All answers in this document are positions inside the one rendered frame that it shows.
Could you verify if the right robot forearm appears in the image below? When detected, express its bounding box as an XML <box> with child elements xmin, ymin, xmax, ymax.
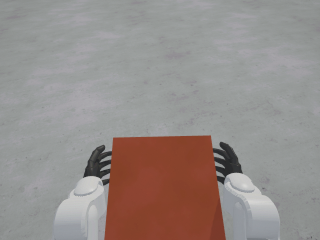
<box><xmin>222</xmin><ymin>173</ymin><xmax>280</xmax><ymax>240</ymax></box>

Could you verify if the left robot hand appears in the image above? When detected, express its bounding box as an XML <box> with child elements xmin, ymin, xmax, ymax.
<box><xmin>83</xmin><ymin>145</ymin><xmax>112</xmax><ymax>186</ymax></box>

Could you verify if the carton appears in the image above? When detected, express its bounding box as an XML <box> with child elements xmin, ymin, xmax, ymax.
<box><xmin>104</xmin><ymin>135</ymin><xmax>226</xmax><ymax>240</ymax></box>

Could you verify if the left robot forearm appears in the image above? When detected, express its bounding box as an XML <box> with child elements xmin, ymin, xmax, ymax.
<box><xmin>52</xmin><ymin>176</ymin><xmax>106</xmax><ymax>240</ymax></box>

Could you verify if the right robot hand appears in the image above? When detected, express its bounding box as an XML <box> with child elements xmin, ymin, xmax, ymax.
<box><xmin>213</xmin><ymin>142</ymin><xmax>243</xmax><ymax>185</ymax></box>

